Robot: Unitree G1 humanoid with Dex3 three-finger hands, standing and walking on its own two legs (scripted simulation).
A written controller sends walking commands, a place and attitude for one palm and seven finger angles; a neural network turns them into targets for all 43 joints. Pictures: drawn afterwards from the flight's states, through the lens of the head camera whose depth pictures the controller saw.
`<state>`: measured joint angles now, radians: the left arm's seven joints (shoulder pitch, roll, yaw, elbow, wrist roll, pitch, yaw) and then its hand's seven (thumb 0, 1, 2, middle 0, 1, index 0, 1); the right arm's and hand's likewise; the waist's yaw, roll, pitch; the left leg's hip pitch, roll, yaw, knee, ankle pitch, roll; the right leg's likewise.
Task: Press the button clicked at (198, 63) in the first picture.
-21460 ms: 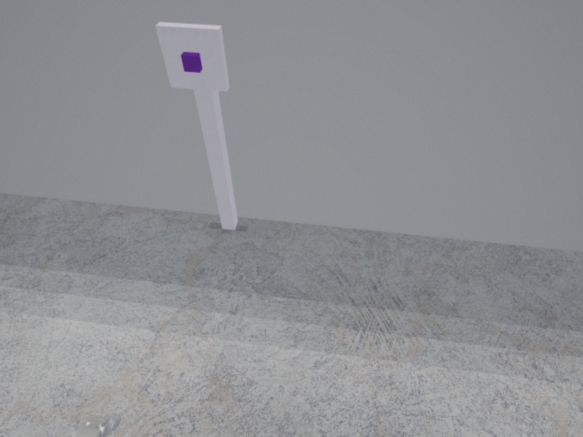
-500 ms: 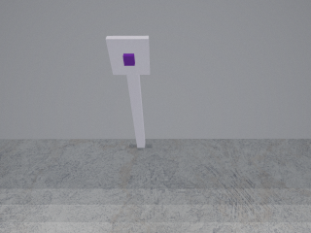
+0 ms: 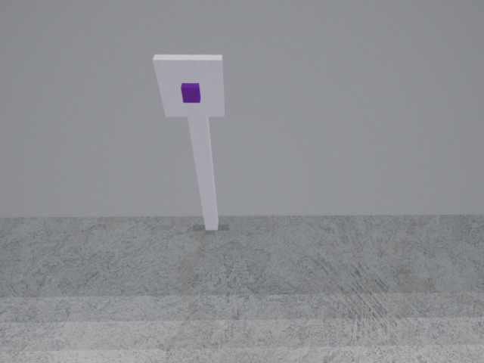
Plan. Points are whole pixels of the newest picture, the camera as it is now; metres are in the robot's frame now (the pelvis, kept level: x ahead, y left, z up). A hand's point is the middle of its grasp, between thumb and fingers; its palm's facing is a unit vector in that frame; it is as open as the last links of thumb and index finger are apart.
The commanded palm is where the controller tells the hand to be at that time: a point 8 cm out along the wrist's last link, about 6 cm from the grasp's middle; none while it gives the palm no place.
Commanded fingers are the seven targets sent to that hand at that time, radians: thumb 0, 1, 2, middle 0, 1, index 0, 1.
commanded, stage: stand and wait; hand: left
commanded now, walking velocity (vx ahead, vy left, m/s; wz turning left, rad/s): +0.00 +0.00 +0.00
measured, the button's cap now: (191, 92) +0.78 +0.19 +0.02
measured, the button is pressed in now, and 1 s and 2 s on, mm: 0 0 0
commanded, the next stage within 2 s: none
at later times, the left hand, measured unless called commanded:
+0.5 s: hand out of the picture +0.02 +0.16 -0.18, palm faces +0.03 -0.98 -0.21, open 7.4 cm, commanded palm none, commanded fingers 0.00 0.90 0.90 -0.20 -0.30 -0.20 -0.30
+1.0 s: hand out of the picture +0.06 +0.18 -0.17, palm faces +0.01 -0.97 -0.25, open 7.4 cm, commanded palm none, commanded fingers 0.00 0.90 0.90 -0.20 -0.30 -0.20 -0.30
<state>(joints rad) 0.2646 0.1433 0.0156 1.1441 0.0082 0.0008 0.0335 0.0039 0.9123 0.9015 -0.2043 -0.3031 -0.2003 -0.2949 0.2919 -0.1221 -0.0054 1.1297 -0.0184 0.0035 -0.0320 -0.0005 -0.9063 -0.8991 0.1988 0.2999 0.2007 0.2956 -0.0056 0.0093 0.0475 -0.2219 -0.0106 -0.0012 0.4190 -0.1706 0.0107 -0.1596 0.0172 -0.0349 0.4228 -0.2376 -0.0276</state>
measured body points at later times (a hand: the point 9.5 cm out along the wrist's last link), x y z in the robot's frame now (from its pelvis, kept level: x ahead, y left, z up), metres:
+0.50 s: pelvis +0.02 -0.01 +0.00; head +0.03 -0.02 +0.45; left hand +0.02 +0.22 -0.16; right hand +0.02 -0.24 -0.16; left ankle +0.04 +0.11 -0.74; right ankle +0.00 -0.10 -0.74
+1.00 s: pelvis +0.03 -0.02 +0.00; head +0.04 -0.03 +0.45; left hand +0.06 +0.23 -0.15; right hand +0.05 -0.26 -0.16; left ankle +0.04 +0.11 -0.74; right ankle +0.00 -0.10 -0.74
